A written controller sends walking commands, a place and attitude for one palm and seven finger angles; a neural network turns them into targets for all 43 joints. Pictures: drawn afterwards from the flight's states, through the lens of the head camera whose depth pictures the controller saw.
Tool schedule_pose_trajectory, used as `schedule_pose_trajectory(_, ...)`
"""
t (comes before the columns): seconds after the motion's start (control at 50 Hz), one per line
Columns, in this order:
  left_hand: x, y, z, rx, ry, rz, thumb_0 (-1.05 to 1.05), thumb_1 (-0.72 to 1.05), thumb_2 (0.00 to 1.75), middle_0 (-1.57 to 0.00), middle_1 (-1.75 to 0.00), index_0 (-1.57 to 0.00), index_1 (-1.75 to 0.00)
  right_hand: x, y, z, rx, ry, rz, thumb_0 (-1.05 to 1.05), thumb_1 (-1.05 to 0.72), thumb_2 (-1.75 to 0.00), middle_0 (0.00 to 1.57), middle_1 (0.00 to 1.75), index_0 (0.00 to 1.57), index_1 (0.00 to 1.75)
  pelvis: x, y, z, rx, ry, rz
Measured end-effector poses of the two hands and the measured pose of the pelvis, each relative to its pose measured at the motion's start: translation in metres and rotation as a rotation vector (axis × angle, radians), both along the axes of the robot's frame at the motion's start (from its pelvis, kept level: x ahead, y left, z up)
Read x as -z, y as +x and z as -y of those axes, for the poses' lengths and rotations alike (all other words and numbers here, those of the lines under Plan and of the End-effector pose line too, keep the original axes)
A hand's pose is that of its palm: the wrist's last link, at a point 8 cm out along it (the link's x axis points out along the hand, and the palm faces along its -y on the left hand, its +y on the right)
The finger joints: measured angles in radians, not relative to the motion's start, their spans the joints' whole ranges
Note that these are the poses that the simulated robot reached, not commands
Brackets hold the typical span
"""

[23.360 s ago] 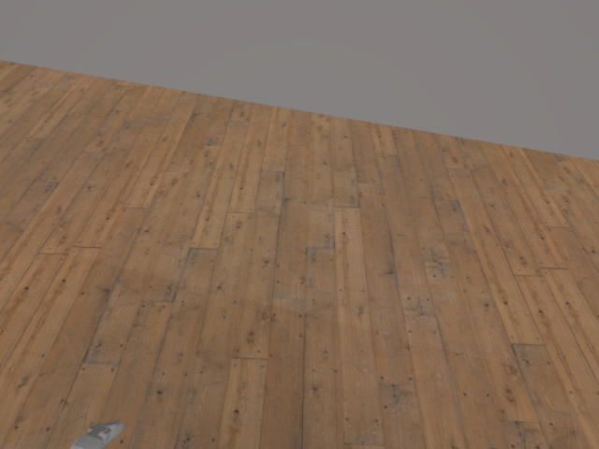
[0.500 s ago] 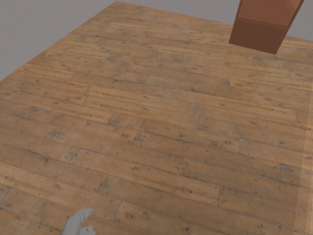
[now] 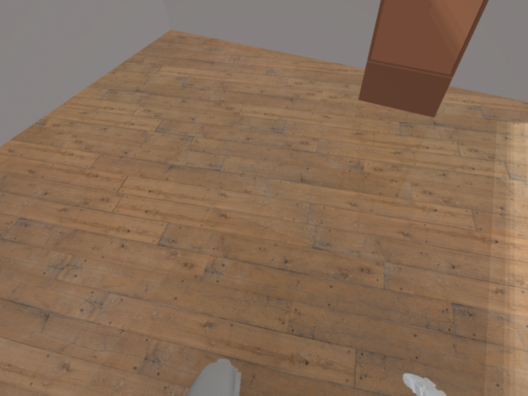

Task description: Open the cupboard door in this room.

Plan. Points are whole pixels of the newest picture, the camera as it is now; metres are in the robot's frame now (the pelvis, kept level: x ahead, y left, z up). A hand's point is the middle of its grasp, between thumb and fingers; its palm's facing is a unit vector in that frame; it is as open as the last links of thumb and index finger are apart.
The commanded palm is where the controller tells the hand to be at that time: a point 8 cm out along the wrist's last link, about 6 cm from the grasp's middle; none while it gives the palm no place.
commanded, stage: turn or walk to find it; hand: left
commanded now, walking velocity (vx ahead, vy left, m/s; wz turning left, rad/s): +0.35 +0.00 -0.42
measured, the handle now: out of the picture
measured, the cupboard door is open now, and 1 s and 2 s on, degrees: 0 0 0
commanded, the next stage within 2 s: stand and wait in 1.48 s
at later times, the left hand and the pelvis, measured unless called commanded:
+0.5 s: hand (170, 279) +0.34 +0.26 -0.16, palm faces -0.19 -0.96 -0.23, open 7.4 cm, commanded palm none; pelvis +0.20 +0.08 +0.00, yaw -14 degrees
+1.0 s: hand (259, 208) +0.54 +0.09 -0.15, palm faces -0.25 -0.94 -0.23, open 7.0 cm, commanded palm none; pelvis +0.38 -0.05 +0.00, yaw -18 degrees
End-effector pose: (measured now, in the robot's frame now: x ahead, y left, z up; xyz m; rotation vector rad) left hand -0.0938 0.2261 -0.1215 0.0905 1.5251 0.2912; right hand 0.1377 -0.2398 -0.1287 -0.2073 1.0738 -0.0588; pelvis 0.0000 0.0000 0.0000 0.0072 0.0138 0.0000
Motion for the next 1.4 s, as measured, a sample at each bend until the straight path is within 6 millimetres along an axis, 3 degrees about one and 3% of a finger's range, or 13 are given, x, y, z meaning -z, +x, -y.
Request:
schedule_pose_trajectory(0.12,0.012,0.022,-0.016,0.005,-0.054,-0.107,0.0,0.9,0.89,-0.2,-0.3,-0.2,-0.3,-0.009,0.08,-0.04,-0.017,0.004,0.092,0.01,-0.91,-0.9,0.2,0.3,0.2,0.3,0.008,0.05,-0.028,0.055,-0.014,-0.003)
schedule_pose_trajectory(0.18,0.029,0.053,-0.036,0.032,-0.077,-0.128,0.0,0.9,0.89,-0.2,-0.3,-0.2,-0.3,-0.008,0.115,-0.061,-0.005,-0.006,0.153,0.0,-0.91,-0.9,0.2,0.3,0.2,0.3,0.021,0.08,-0.046,0.085,-0.022,0.0)
schedule_pose_trajectory(0.22,0.039,0.087,-0.051,0.067,-0.085,-0.115,0.0,0.9,0.89,-0.2,-0.3,-0.2,-0.3,-0.007,0.122,-0.069,0.021,-0.016,0.176,0.0,-0.91,-0.9,0.2,0.3,0.2,0.3,0.025,0.095,-0.056,0.119,-0.016,0.015)
schedule_pose_trajectory(0.3,0.041,0.187,-0.08,0.189,-0.073,0.01,0.01,0.91,0.89,-0.2,-0.3,-0.2,-0.3,-0.007,0.095,-0.074,0.137,-0.02,0.105,0.0,-0.91,-0.9,0.21,0.3,0.2,0.3,0.015,0.125,-0.07,0.175,-0.023,0.034)
schedule_pose_trajectory(0.44,0.019,0.374,-0.095,0.352,-0.026,0.293,0.0,0.91,0.89,-0.19,-0.3,-0.19,-0.3,-0.002,0.004,-0.077,0.372,-0.048,-0.174,-0.01,-0.94,-0.9,0.2,0.3,0.2,0.3,0.001,0.177,-0.078,0.224,-0.021,0.024)
schedule_pose_trajectory(0.6,0.01,0.512,-0.04,0.511,-0.062,0.386,0.0,0.91,0.9,-0.19,-0.29,-0.19,-0.3,-0.003,-0.067,-0.112,0.547,0.022,-0.474,0.0,-0.93,-0.9,0.2,0.3,0.2,0.3,0.003,0.239,-0.062,0.28,-0.007,0.003)
schedule_pose_trajectory(0.7,0.018,0.577,0.029,0.618,-0.132,0.395,0.0,0.91,0.9,-0.19,-0.3,-0.19,-0.3,-0.005,-0.072,-0.139,0.624,0.124,-0.611,0.0,-0.92,-0.9,0.2,0.3,0.2,0.3,0.009,0.278,-0.035,0.308,-0.002,-0.007)
schedule_pose_trajectory(0.78,0.028,0.619,0.088,0.669,-0.174,0.439,0.0,0.91,0.89,-0.19,-0.3,-0.19,-0.3,0.004,-0.055,-0.141,0.668,0.21,-0.692,0.0,-0.91,-0.9,0.2,0.3,0.2,0.3,0.022,0.313,-0.003,0.327,0.002,-0.005)
schedule_pose_trajectory(0.88,0.025,0.62,0.111,0.601,-0.171,0.426,0.0,0.91,0.89,-0.2,-0.3,-0.2,-0.3,0.019,0.018,-0.094,0.641,0.229,-0.599,0.01,-0.91,-0.9,0.2,0.3,0.2,0.3,0.016,0.344,0.028,0.323,0.007,0.034)
schedule_pose_trajectory(1.02,-0.003,0.637,0.079,0.503,-0.018,0.43,-0.08,0.95,0.89,-0.19,-0.29,-0.2,-0.3,0.031,0.176,0.008,0.52,0.136,-0.252,0.0,-0.91,-0.9,0.2,0.3,0.2,0.3,0.003,0.386,0.051,0.315,0.005,0.038)
schedule_pose_trajectory(1.14,0.004,0.616,0.065,0.453,0.005,0.267,-0.04,0.93,0.89,-0.19,-0.29,-0.2,-0.3,0.018,0.277,0.072,0.459,0.049,-0.091,0.01,-0.94,-0.9,0.2,0.3,0.2,0.3,0.001,0.431,0.063,0.314,-0.001,0.029)
schedule_pose_trajectory(1.3,0.021,0.573,0.07,0.329,-0.058,-0.014,-0.01,0.91,0.89,-0.19,-0.3,-0.2,-0.3,0.01,0.403,0.09,0.321,0.01,-0.059,0.0,-0.93,-0.9,0.2,0.3,0.19,0.3,0.008,0.499,0.07,0.304,-0.012,0.01)
schedule_pose_trajectory(1.4,0.03,0.574,0.07,0.275,-0.1,-0.18,0.0,0.91,0.89,-0.2,-0.3,-0.2,-0.3,0.018,0.481,0.078,0.272,0.0,-0.01,0.0,-0.92,-0.9,0.2,0.3,0.2,0.3,0.022,0.555,0.065,0.3,-0.018,0.014)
